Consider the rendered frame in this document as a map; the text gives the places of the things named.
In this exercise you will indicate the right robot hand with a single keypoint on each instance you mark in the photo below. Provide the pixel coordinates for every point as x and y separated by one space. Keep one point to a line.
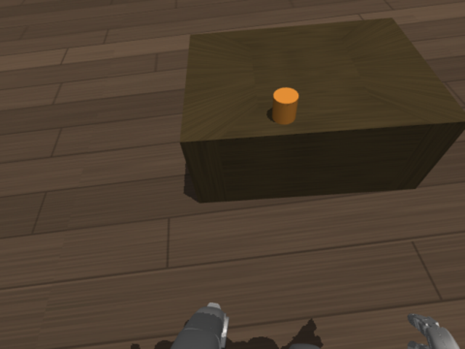
437 337

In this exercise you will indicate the can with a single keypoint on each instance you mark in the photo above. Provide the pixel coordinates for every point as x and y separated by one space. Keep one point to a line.
284 105

